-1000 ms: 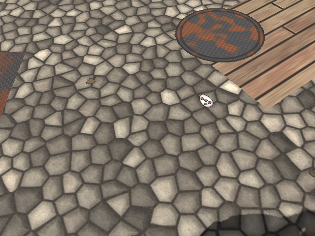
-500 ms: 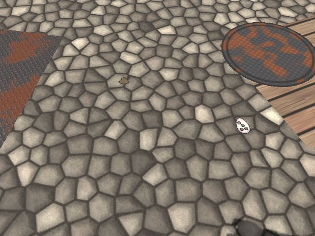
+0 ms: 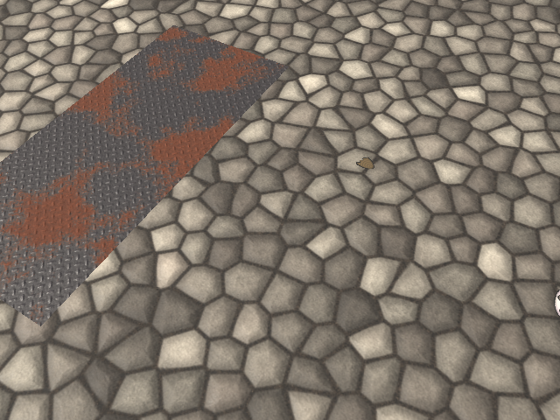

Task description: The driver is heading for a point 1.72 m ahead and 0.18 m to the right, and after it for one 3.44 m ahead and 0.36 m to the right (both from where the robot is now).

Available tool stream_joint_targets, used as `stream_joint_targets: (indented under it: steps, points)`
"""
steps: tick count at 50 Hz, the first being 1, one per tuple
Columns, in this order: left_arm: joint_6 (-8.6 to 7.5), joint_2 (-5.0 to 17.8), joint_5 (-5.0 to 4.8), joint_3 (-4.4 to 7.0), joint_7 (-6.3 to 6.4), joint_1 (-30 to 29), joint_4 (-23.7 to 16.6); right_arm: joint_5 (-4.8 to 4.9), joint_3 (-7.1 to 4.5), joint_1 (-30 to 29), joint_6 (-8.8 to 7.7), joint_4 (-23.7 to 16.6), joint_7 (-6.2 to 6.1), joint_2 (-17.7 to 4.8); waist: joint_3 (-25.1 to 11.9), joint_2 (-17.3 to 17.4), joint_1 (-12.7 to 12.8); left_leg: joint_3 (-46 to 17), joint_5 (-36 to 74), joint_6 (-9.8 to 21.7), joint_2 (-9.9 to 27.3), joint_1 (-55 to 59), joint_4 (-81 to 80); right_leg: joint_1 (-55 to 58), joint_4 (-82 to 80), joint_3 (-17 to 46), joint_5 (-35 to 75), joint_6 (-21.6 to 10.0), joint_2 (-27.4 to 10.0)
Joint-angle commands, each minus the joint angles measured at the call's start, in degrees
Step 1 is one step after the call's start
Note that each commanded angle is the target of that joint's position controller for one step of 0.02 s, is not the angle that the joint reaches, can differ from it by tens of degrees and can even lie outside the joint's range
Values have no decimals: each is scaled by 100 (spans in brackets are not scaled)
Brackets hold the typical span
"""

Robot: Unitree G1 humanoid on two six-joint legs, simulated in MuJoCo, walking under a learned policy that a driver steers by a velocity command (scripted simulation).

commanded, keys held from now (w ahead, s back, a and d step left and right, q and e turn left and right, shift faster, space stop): no key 0.18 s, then w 0.82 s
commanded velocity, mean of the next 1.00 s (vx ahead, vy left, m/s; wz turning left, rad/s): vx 0.30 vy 0.00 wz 0.11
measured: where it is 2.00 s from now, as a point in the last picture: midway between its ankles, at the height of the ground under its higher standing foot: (280, 273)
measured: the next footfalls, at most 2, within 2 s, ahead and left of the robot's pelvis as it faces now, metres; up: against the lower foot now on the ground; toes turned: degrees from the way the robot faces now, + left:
left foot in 0.06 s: +0.04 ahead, +0.13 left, +0.00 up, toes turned +3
right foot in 0.50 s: +0.10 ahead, -0.10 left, +0.00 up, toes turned +3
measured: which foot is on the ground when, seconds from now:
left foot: up 0.00-0.04, down 0.06-0.50, up 0.52-0.96, down 0.98-1.00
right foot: down 0.00-0.06, up 0.08-0.48, down 0.50-0.98, up 1.00-1.00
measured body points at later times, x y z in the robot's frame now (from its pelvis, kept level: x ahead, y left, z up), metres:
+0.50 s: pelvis +0.05 +0.01 +0.00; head +0.05 -0.01 +0.45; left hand +0.16 +0.30 -0.10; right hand +0.16 -0.26 -0.12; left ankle +0.00 +0.13 -0.74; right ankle +0.06 -0.10 -0.74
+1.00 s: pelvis +0.27 +0.05 -0.03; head +0.32 +0.05 +0.42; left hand +0.21 +0.33 -0.15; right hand +0.54 -0.16 -0.09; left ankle +0.39 +0.16 -0.74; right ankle +0.07 -0.10 -0.72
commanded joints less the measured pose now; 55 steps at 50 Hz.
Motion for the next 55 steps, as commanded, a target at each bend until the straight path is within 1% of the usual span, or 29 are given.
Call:
stream_joint_targets:
  steps: [1,2,3,4,5,6,7,9,11,14,20,22,24,25,26,27,28,31,38,41,44,46,48,49,50,51,52,54,55]
  points:
    - [-58,1157,-158,315,-42,-87,-238,-14,-159,163,-77,-392,42,-427,-655,-1063,-176,342,731,354,-253,586,-1552,736,-173,883,2485,-1081,-1185]
    - [-77,996,-183,260,-59,85,-128,-34,-189,348,-88,-312,21,-510,-694,-846,-250,254,1495,531,-301,1264,-2310,404,145,691,2139,-782,-1020]
    - [-113,684,-12,160,-96,314,-86,-40,-267,504,-100,-324,-45,-842,-1001,24,-172,-684,3070,745,396,2384,-2336,-417,1005,241,940,-266,-640]
    - [-160,280,312,-24,-170,280,-291,-136,-296,412,-116,-500,-127,-1303,-1064,1742,-20,-2292,5560,1548,1867,3022,-1946,-1894,2471,-57,-2320,289,30]
    - [-147,686,155,114,-104,-115,-342,-294,-211,589,-233,-428,-74,-998,-1353,1250,-488,-2385,4983,2363,2212,2319,-2095,-1919,3270,655,-2544,391,90]
    - [-97,892,-8,180,-73,-251,-314,-303,-154,373,-331,-361,-37,-867,-1000,924,-406,-1927,4348,2214,1794,2040,-2221,-1939,3605,785,-2240,385,35]
    - [-51,873,-31,202,-43,-191,-236,-237,-135,64,-386,-303,-40,-792,-786,848,-271,-1595,3813,1905,1449,1872,-2273,-2000,3570,836,-1862,361,23]
    - [37,859,50,226,15,-1,-89,-153,-71,-299,-412,-281,-68,-695,-639,741,-102,-1261,3927,1710,1211,1467,-2312,-1701,3555,872,-1241,427,57]
    - [9,693,24,171,-41,249,8,-128,-37,-101,-416,-137,-108,-561,-822,764,-103,-1161,2121,1658,1001,1503,-2652,-1494,3122,698,-693,420,108]
    - [-113,648,-60,105,-116,-264,-149,-91,-87,202,-442,37,-139,-734,-317,973,-411,-1737,-428,1681,1110,1578,-3251,-1790,2211,658,-570,229,132]
    - [-424,600,-94,55,-264,-256,-114,-7,-141,365,-590,219,-74,-920,-90,714,-418,-1886,-607,1712,1269,1380,-3330,-1151,911,529,-594,-156,210]
    - [-490,551,-104,47,-308,39,7,48,-126,265,-574,252,-37,-904,-103,579,-190,-1729,-658,1615,1151,951,-3161,-397,318,376,-102,-293,335]
    - [-522,584,-95,87,-297,727,281,13,-42,197,-567,273,-13,-664,-280,413,151,-1464,-767,1373,838,284,-2632,814,-18,381,101,-398,429]
    - [-539,757,-99,126,-250,1246,382,-49,71,31,-596,212,8,-320,-362,67,370,-1084,-668,1080,512,-336,-1759,1490,-316,1105,-284,-587,-107]
    - [-541,1346,-65,246,-209,1597,413,-98,166,-35,-698,-19,29,76,-449,-1265,338,-63,-633,619,-273,-1539,61,2177,-1031,2909,-1436,-1158,-1179]
    - [-576,1454,14,293,-254,1809,405,10,47,-280,-787,-178,-16,-416,-218,-1511,546,-216,-1353,535,-307,-2461,1346,2034,-1673,4423,-2438,-1842,-1884]
    - [-624,1104,19,175,-249,1479,306,103,-50,-160,-839,-115,-9,-691,88,-1022,347,-546,-902,610,48,-2804,1927,1881,-1689,4234,-2777,-1775,-1778]
    - [-641,802,8,47,-246,934,151,-41,-65,-53,-878,51,42,-591,240,-675,73,-481,493,607,410,-2752,1752,1555,-1817,2913,-1289,-1304,-1164]
    - [-568,858,-20,33,-151,1237,292,-45,99,-723,-881,-100,112,-89,209,-540,249,0,2280,241,264,-1734,-204,1028,-2009,1179,1313,-1123,-539]
    - [-527,952,-67,58,-140,1506,423,7,133,-1168,-916,-227,207,-68,374,-535,390,86,2564,289,148,-1424,-889,1074,-2011,1100,1297,-1140,-677]
    - [-462,1008,-125,95,-141,1575,532,34,110,-1356,-951,-336,296,-190,477,-565,297,7,2279,519,112,-1403,-1276,1550,-1802,1146,1702,-1076,-955]
    - [-415,1117,-127,142,-119,1507,555,14,41,-1110,-965,-300,307,-370,245,-650,56,92,1892,717,-43,-926,-1406,1871,-1341,1091,3012,-965,-1024]
    - [-344,1146,-97,143,-86,1390,542,-12,-164,193,-932,59,212,-742,-679,-672,-684,387,1848,1037,-380,931,-1547,1704,271,757,4864,-754,-720]
    - [-347,956,1,51,-62,1406,438,-45,-259,1242,-892,290,131,-1026,-1499,-401,-1111,-369,1862,1323,336,2844,-1214,511,1823,685,3678,-573,-512]
    - [-453,120,8,-189,-111,2164,259,-156,-357,1635,-892,411,133,-1608,-2436,1290,-665,-3355,373,2269,1899,4877,-1674,-1791,4154,706,-232,-171,614]
    - [-607,555,-108,-114,-154,1900,369,-99,-220,1664,-893,410,138,-1084,-2680,1318,-883,-4560,-363,2297,2062,4800,-2578,-2416,4869,1548,-1757,-220,701]
    - [-673,925,-276,5,-202,1247,159,-69,-121,1228,-888,435,117,-835,-1561,995,-823,-3602,-308,1992,1863,4027,-2685,-2949,5095,1411,-1433,-269,364]
    - [-716,823,-131,-10,-178,710,38,-100,-45,545,-885,409,123,-609,-614,213,-453,-2319,837,1766,1414,2335,-2938,-2645,4481,1122,-515,-281,-133]
    - [-659,767,-86,9,-175,830,73,-170,-3,361,-919,391,136,-479,-475,314,-231,-1958,1228,1740,1228,1797,-3136,-2286,4267,1165,-234,-267,-309]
